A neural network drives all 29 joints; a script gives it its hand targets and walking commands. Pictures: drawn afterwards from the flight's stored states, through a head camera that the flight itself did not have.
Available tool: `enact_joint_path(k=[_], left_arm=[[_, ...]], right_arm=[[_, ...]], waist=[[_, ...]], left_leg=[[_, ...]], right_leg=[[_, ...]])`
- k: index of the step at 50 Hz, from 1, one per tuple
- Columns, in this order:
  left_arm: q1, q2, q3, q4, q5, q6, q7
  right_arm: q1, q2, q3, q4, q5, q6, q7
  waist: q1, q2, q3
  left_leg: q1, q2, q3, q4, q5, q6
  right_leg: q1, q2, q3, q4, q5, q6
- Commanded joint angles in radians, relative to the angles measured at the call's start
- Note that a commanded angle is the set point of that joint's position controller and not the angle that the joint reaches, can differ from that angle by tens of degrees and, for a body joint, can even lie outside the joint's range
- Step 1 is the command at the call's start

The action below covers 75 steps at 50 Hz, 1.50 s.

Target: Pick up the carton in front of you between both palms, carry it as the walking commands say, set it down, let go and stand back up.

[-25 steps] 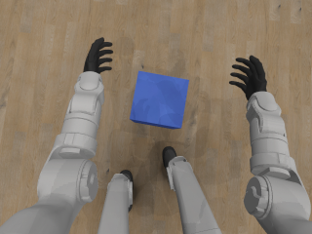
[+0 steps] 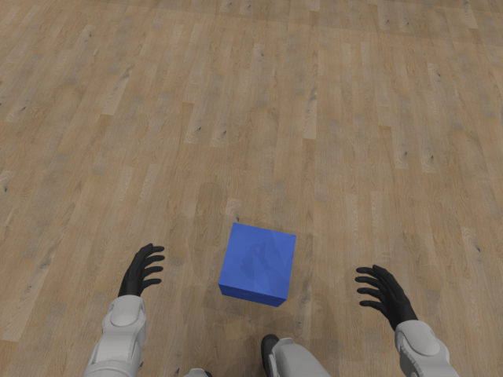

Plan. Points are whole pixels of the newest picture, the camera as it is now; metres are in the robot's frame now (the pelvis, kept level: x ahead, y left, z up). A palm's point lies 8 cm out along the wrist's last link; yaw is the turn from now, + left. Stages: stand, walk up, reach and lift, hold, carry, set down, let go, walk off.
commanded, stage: let go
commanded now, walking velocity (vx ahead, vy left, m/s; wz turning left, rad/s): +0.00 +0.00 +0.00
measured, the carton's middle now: (256, 267) +0.40 -0.07 -0.63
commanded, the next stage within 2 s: stand in 0.74 s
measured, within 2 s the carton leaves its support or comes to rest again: neither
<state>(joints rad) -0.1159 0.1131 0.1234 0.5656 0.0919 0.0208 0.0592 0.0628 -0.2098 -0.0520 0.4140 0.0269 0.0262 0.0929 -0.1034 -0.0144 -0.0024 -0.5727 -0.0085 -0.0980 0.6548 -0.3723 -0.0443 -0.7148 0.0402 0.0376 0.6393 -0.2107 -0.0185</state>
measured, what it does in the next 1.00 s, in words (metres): shifts its weight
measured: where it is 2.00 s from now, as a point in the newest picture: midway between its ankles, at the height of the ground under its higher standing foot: outside the picture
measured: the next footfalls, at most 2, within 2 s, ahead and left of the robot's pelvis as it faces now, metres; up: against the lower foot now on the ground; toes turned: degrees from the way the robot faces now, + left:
none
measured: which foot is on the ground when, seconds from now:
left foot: down 0.00-1.00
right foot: down 0.00-1.00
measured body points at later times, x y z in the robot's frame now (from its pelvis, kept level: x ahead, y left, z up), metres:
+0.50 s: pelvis +0.03 +0.05 +0.02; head +0.05 +0.04 +0.47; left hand +0.21 +0.28 -0.05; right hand +0.21 -0.19 -0.05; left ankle -0.04 +0.15 -0.72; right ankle +0.05 -0.10 -0.72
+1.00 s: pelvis +0.05 +0.02 +0.01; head +0.06 +0.00 +0.46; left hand +0.15 +0.28 -0.10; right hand +0.12 -0.28 -0.10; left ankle -0.04 +0.15 -0.72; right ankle +0.05 -0.10 -0.72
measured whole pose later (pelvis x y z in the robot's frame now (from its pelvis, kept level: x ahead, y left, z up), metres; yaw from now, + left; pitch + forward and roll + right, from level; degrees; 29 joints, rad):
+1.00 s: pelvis +0.05 +0.02 +0.01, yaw -6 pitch +4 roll -1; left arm 0.37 0.25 0.05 0.75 0.03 -0.06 -0.01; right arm 0.36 -0.32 -0.05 0.62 -0.04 -0.02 -0.05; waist -0.01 0.06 -0.07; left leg -0.19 0.06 0.02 0.59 -0.47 -0.03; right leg -0.39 0.09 0.11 0.63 -0.31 -0.01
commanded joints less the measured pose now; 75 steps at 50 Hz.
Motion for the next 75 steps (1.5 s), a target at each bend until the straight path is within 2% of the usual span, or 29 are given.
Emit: enact_joint_path(k=[1, 10, 18, 24, 25, 26, 28, 32, 37, 38, 39, 40, 42, 44, 46, 48, 50, 55, 59, 65, 75], left_arm=[[0.051, 0.088, -0.002, -0.108, -0.01, -0.037, -0.015], [0.225, 0.124, -0.043, -0.161, -0.049, -0.023, -0.067], [0.289, 0.151, -0.079, -0.215, -0.096, 0.027, -0.109], [0.289, 0.164, -0.081, -0.228, -0.099, 0.058, -0.118], [0.346, 0.151, -0.087, -0.161, -0.11, 0.033, -0.094], [0.334, 0.156, -0.083, -0.182, -0.11, 0.027, -0.083], [0.323, 0.16, -0.087, -0.189, -0.112, 0.021, -0.072], [0.31, 0.171, -0.085, -0.18, -0.106, 0.026, -0.069], [0.306, 0.177, -0.072, -0.159, -0.096, 0.043, -0.079], [0.51, 0.273, -0.035, 0.023, -0.05, -0.009, -0.049], [0.472, 0.318, -0.028, 0.017, -0.046, -0.026, -0.035], [0.415, 0.285, -0.033, 0.009, -0.046, -0.041, -0.036], [0.399, 0.234, -0.046, 0.035, -0.054, -0.071, -0.051], [0.405, 0.223, -0.047, 0.059, -0.055, -0.095, -0.068], [0.427, 0.226, -0.048, 0.088, -0.056, -0.106, -0.073], [0.448, 0.241, -0.049, 0.112, -0.063, -0.105, -0.069], [0.475, 0.254, -0.05, 0.128, -0.069, -0.097, -0.061], [0.511, 0.255, -0.058, 0.145, -0.075, -0.076, -0.041], [0.517, 0.25, -0.064, 0.149, -0.077, -0.064, -0.033], [0.511, 0.252, -0.071, 0.156, -0.079, -0.043, -0.026], [0.501, 0.252, -0.084, 0.17, -0.077, -0.025, -0.019]], right_arm=[[0.06, -0.084, -0.001, -0.123, 0.008, -0.028, -0.017], [0.144, -0.104, -0.005, -0.081, 0.001, -0.011, -0.024], [0.168, -0.12, -0.03, -0.066, -0.029, 0.037, -0.029], [0.146, -0.122, -0.038, -0.063, -0.037, 0.062, -0.024], [0.117, -0.166, -0.051, -0.101, -0.051, 0.111, -0.049], [0.149, -0.155, -0.044, -0.093, -0.049, 0.121, -0.059], [0.151, -0.145, -0.039, -0.088, -0.046, 0.127, -0.068], [0.145, -0.133, -0.029, -0.093, -0.039, 0.137, -0.077], [0.135, -0.13, -0.022, -0.111, -0.032, 0.156, -0.08], [0.211, -0.196, -0.033, 0.03, -0.078, 0.048, -0.105], [0.262, -0.177, -0.03, 0.034, -0.1, 0.007, -0.121], [0.258, -0.187, -0.027, 0.051, -0.106, -0.019, -0.125], [0.244, -0.196, -0.025, 0.069, -0.088, -0.049, -0.134], [0.221, -0.2, -0.022, 0.083, -0.076, -0.066, -0.138], [0.223, -0.196, -0.021, 0.098, -0.072, -0.073, -0.141], [0.271, -0.199, -0.021, 0.121, -0.063, -0.074, -0.145], [0.315, -0.2, -0.018, 0.144, -0.051, -0.07, -0.147], [0.348, -0.203, -0.009, 0.176, -0.045, -0.049, -0.155], [0.367, -0.207, -0.005, 0.197, -0.043, -0.032, -0.164], [0.379, -0.202, 0.001, 0.22, -0.042, -0.012, -0.167], [0.384, -0.198, 0.005, 0.264, -0.046, 0.006, -0.165]], waist=[[0.03, -0.025, -0.323], [0.086, 0.085, -0.125], [0.087, 0.059, -0.014], [0.088, 0.055, 0.01], [0.087, 0.052, -0.055], [0.089, 0.081, -0.053], [0.087, 0.087, -0.051], [0.095, 0.083, -0.039], [0.104, 0.055, -0.028], [0.128, 0.047, -0.035], [0.092, -0.001, 0.024], [0.087, 0.025, 0.077], [0.083, 0.062, 0.057], [0.098, 0.073, -0.008], [0.097, 0.023, -0.039], [0.075, -0.052, -0.085], [0.067, -0.065, -0.12], [0.075, 0.013, -0.112], [0.08, 0.045, -0.09], [0.085, 0.027, -0.066], [0.084, 0.017, -0.031]], left_leg=[[-0.044, -0.059, 0.09, -0.17, 0.094, 0.039], [0.223, -0.021, 0.071, -0.297, 0.274, 0.02], [0.275, 0.002, 0.052, -0.341, 0.387, 0.012], [0.295, 0.004, 0.045, -0.334, 0.436, 0.004], [0.378, 0.008, 0.039, -0.286, 0.564, -0.005], [0.373, 0.007, 0.034, -0.266, 0.628, -0.016], [0.372, 0.007, 0.033, -0.255, 0.661, -0.019], [0.339, -0.005, 0.052, -0.26, 0.611, -0.011], [0.303, -0.023, 0.075, -0.282, 0.453, 0.005], [0.416, 0.026, 0.133, -0.21, -0.146, 0.013], [0.398, 0.048, 0.077, -0.24, -0.25, 0.024], [0.354, 0.069, 0.056, -0.26, -0.288, 0.039], [0.339, 0.115, 0.013, -0.285, -0.272, 0.072], [0.325, 0.15, -0.012, -0.286, -0.229, 0.084], [0.347, 0.124, 0.038, -0.208, -0.119, 0.065], [0.375, 0.082, 0.092, -0.12, -0.021, 0.039], [0.388, 0.063, 0.105, -0.074, 0.038, 0.03], [0.39, 0.092, 0.115, -0.05, 0.248, 0.03], [0.393, 0.103, 0.14, -0.038, 0.365, 0.034], [0.396, 0.096, 0.167, -0.042, 0.342, 0.04], [0.433, 0.107, 0.188, -0.081, 0.288, 0.059]], right_leg=[[0.682, -0.021, 0.014, -0.077, 0.342, 0.055], [0.721, 0.013, -0.03, -0.185, 0.295, 0.038], [0.789, 0.041, -0.049, -0.214, 0.3, 0.031], [0.801, 0.043, -0.054, -0.213, 0.287, 0.028], [0.75, 0.072, -0.06, -0.175, 0.265, 0.037], [0.727, 0.07, -0.058, -0.176, 0.259, 0.035], [0.695, 0.072, -0.052, -0.175, 0.274, 0.033], [0.702, 0.069, -0.041, -0.174, 0.299, 0.031], [0.738, 0.059, -0.028, -0.183, 0.291, 0.032], [0.435, -0.086, 0.069, -0.239, 0.031, 0.088], [0.348, -0.062, 0.089, -0.271, -0.17, 0.098], [0.273, -0.04, 0.075, -0.267, -0.196, 0.101], [0.266, -0.01, 0.046, -0.196, -0.075, 0.086], [0.313, -0.01, 0.041, -0.127, 0.023, 0.064], [0.325, -0.027, 0.087, -0.114, 0.131, 0.041], [0.34, -0.045, 0.155, -0.106, 0.263, 0.017], [0.354, -0.052, 0.197, -0.092, 0.332, -0.003], [0.342, -0.017, 0.16, -0.016, 0.35, -0.016], [0.329, -0.007, 0.143, 0.025, 0.352, -0.021], [0.323, -0.004, 0.163, 0.034, 0.349, -0.033], [0.289, 0.012, 0.164, 0.031, 0.263, -0.03]])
